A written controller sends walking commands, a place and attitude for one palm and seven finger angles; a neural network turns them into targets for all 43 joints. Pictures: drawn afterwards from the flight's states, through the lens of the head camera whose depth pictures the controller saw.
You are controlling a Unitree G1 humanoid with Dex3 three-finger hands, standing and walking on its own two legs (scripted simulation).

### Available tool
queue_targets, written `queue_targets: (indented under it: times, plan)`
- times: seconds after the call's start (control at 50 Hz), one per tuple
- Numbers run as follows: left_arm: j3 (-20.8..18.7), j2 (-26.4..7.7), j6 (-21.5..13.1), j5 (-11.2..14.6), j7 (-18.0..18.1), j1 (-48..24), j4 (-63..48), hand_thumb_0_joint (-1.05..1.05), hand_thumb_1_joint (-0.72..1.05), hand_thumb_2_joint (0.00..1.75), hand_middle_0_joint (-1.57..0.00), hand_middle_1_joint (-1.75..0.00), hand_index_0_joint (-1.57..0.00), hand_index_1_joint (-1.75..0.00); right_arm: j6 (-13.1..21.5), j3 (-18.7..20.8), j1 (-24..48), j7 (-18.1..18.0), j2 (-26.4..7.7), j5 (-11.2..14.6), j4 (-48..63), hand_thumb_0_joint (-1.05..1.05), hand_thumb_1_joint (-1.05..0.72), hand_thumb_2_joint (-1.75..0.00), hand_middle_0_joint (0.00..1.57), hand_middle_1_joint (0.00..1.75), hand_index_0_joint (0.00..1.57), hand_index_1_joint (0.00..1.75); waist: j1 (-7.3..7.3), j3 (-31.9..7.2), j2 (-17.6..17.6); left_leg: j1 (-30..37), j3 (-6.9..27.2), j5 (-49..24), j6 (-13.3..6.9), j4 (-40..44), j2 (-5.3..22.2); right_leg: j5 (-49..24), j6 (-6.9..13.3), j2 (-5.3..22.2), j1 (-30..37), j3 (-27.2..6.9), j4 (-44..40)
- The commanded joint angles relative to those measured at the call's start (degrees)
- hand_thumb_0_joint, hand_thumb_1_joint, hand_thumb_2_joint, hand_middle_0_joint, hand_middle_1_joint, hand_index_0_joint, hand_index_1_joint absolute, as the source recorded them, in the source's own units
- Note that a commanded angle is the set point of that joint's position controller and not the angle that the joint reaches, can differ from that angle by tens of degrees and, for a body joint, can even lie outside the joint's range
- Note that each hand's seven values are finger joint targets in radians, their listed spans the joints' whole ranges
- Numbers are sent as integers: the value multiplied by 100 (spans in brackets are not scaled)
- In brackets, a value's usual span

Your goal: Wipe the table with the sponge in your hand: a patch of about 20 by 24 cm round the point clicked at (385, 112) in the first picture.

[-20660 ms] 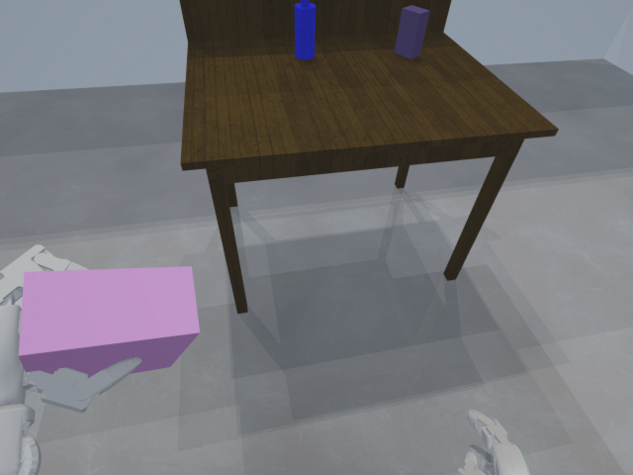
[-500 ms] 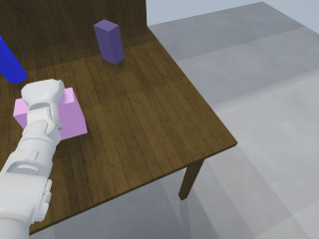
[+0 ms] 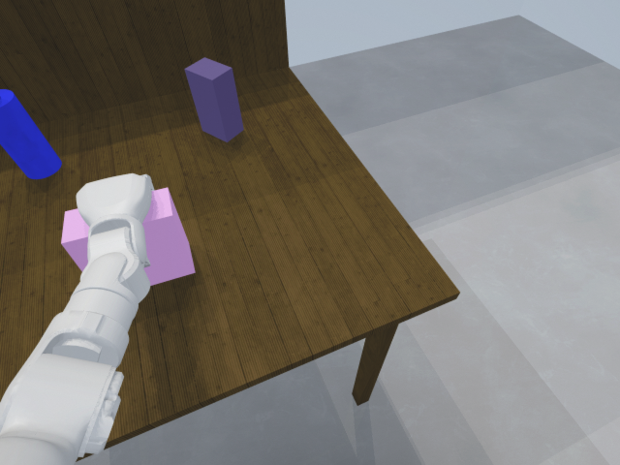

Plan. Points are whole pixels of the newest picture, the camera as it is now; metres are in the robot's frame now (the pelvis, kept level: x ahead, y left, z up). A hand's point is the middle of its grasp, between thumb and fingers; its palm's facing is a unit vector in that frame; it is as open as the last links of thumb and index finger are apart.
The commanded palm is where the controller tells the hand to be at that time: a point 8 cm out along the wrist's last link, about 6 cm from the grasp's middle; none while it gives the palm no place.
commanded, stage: wipe back along the middle lane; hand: left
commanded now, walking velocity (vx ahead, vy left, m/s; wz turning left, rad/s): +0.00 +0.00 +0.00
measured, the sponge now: (140, 253) +0.41 +0.27 +0.01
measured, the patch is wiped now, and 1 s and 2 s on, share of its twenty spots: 0.45 0.65 0.85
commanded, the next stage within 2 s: slide across to the third lane in 1.48 s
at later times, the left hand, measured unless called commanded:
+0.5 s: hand (132, 257) +0.37 +0.25 +0.06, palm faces -0.04 -0.01 -1.00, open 10.1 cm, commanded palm +0.33 +0.23 +0.09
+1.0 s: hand (136, 288) +0.33 +0.23 +0.06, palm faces +0.00 -0.02 -1.00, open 10.1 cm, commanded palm +0.28 +0.21 +0.09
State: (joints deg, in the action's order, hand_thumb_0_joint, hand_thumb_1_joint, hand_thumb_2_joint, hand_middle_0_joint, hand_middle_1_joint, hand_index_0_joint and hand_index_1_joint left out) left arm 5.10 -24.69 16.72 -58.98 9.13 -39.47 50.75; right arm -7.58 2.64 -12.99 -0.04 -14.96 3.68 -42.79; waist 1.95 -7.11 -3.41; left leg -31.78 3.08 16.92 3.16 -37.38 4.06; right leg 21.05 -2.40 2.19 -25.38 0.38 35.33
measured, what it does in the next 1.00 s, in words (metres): stands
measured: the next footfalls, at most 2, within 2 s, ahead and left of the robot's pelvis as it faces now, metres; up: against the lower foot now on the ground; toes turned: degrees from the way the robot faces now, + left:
none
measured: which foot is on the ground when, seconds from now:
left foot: down 0.00-1.00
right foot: down 0.00-1.00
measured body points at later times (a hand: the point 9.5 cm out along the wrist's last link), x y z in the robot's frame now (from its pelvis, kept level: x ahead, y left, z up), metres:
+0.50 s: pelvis +0.00 +0.00 +0.00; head +0.01 -0.02 +0.45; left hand +0.37 +0.25 +0.11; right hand +0.16 -0.25 -0.11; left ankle +0.01 +0.16 -0.72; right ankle -0.05 -0.15 -0.72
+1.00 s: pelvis +0.00 +0.00 +0.00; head -0.02 -0.04 +0.45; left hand +0.32 +0.23 +0.11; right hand +0.18 -0.24 -0.11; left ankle +0.01 +0.16 -0.72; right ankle -0.05 -0.15 -0.72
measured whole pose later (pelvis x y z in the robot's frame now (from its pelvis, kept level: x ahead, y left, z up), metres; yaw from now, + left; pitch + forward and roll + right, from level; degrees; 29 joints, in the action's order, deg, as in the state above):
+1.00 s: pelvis +0.00 +0.00 +0.00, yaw +1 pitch +4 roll +0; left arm 13.4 -18.1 25.7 -57.9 9.3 -16.0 22.6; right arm -8.2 0.8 -7.2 0.4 -14.8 5.0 -38.9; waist -2.5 -7.1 -4.7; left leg -23.6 3.2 17.0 3.4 -36.3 3.2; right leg 22.2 -2.2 3.0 -17.7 0.7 35.9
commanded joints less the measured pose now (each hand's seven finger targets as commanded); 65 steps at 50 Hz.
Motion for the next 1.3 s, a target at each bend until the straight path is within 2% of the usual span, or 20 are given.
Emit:
queue_targets:
  times: [0.0,0.3,0.42,0.44,0.5,0.52,0.54,0.6,0.62,0.64,0.72,0.8,0.82,0.86,0.92,0.94,1.08,1.12,1.14,1.28]
  plan:
    - [-98,-833,66,-20,43,-1059,-946,0,10,130,-120,-160,-120,-160,127,223,274,-37,-794,19,718,0,-90,-90,20,30,20,30,-59,-1686,482,1482,-479,-2029,-529,148,-493,-2879,443,-414,595,435,-351]
    - [324,-301,481,50,-96,-303,-1380,0,10,130,-120,-160,-120,-160,92,94,798,-103,-761,92,910,0,-90,-90,20,30,20,30,-136,-907,566,1438,-438,-1390,-492,380,-538,-2088,470,-394,398,490,-508]
    - [235,-217,461,48,-80,127,-1619,0,10,130,-120,-160,-120,-160,90,123,878,-81,-741,74,982,0,-90,-90,20,30,20,30,-293,-1200,442,1586,-389,-1621,-465,307,-528,-2222,532,-422,514,484,-396]
    - [548,138,469,118,-93,224,-1785,0,10,130,-120,-160,-120,-160,97,112,917,-72,-697,81,1075,0,-90,-90,20,30,20,30,-249,-1187,489,1633,-413,-1624,-487,292,-533,-2257,515,-423,530,507,-399]
    - [589,198,533,139,-77,401,-1960,0,10,130,-120,-160,-120,-160,99,97,1020,-45,-684,90,1092,0,-90,-90,20,30,20,30,-264,-1117,555,1596,-438,-1609,-483,295,-533,-2341,501,-403,554,508,-404]
    - [253,-121,572,125,-51,525,-1964,0,10,130,-120,-160,-120,-160,90,108,1053,-45,-733,86,1070,0,-90,-90,20,30,20,30,-343,-1071,601,1566,-381,-1606,-465,310,-529,-2290,523,-422,591,504,-403]
    - [592,209,605,179,-78,472,-2108,0,10,130,-120,-160,-120,-160,98,78,1088,-51,-698,89,1147,0,-90,-90,20,30,20,30,-275,-1040,620,1566,-413,-1541,-485,311,-560,-2277,500,-421,596,508,-408]
    - [656,248,718,184,-99,490,-2145,0,10,130,-120,-160,-120,-160,109,61,1157,-53,-676,114,1109,0,-90,-90,20,30,20,30,-283,-913,642,1570,-402,-1421,-483,363,-551,-2090,500,-414,531,524,-448]
    - [269,-133,754,175,-80,647,-2147,0,10,130,-120,-160,-120,-160,102,71,1194,-67,-732,100,1091,0,-90,-90,20,30,20,30,-390,-900,578,1553,-366,-1376,-462,394,-535,-1984,523,-424,568,499,-464]
    - [682,270,757,219,-123,529,-2292,0,10,130,-120,-160,-120,-160,110,41,1208,-76,-681,108,1151,0,-90,-90,20,30,20,30,-290,-902,635,1591,-390,-1369,-488,387,-564,-2014,506,-431,580,518,-450]
    - [376,50,778,209,-149,1100,-2395,0,10,130,-120,-160,-120,-160,146,51,1263,-39,-709,93,1156,0,-90,-90,20,30,20,30,-444,-988,755,1578,-378,-1494,-470,367,-554,-2213,516,-428,730,496,-421]
    - [656,341,798,299,-189,1407,-2841,0,10,130,-120,-160,-120,-160,192,13,1379,-11,-642,114,1284,0,-90,-90,20,30,20,30,-417,-891,755,1586,-426,-1504,-484,368,-570,-2322,481,-416,786,517,-417]
    - [324,6,824,286,-158,1450,-2824,0,10,130,-120,-160,-120,-160,180,35,1397,-16,-694,107,1225,0,-90,-90,20,30,20,30,-472,-821,719,1559,-408,-1434,-461,393,-548,-2202,498,-421,772,490,-441]
    - [688,397,846,318,-173,1522,-3005,0,10,130,-120,-160,-120,-160,205,18,1441,6,-625,126,1282,0,-90,-90,20,30,20,30,-425,-750,700,1599,-407,-1410,-471,393,-556,-2131,493,-433,701,536,-424]
    - [450,136,919,299,-152,1746,-3114,0,10,130,-120,-160,-120,-160,212,19,1525,14,-664,117,1272,0,-90,-90,20,30,20,30,-516,-701,670,1585,-383,-1326,-452,436,-538,-1990,512,-441,722,503,-443]
    - [797,506,933,358,-178,1699,-3251,0,10,130,-120,-160,-120,-160,224,-8,1556,9,-613,132,1355,0,-90,-90,20,30,20,30,-450,-682,697,1599,-396,-1281,-472,450,-562,-1946,495,-443,719,532,-442]
    - [973,654,991,341,-222,1912,-3466,0,10,130,-120,-160,-120,-160,268,-27,1718,32,-575,144,1376,0,-90,-90,20,30,20,30,-478,-617,690,1654,-404,-1209,-467,442,-551,-1868,502,-433,674,515,-436]
    - [620,289,1019,300,-198,2021,-3437,0,10,130,-120,-160,-120,-160,257,-8,1739,22,-631,125,1330,0,-90,-90,20,30,20,30,-557,-614,779,1618,-388,-1148,-452,463,-536,-1787,511,-438,712,470,-461]
    - [977,685,1009,375,-227,1953,-3628,0,10,130,-120,-160,-120,-160,274,-40,1775,28,-565,147,1427,0,-90,-90,20,30,20,30,-483,-606,711,1648,-424,-1161,-475,457,-564,-1870,495,-432,731,496,-438]
    - [815,515,1012,370,-253,2470,-3860,0,10,130,-120,-160,-120,-160,310,-49,1867,45,-550,136,1449,0,-90,-90,20,30,20,30,-576,-575,774,1655,-452,-1195,-473,431,-569,-1971,478,-408,819,447,-453]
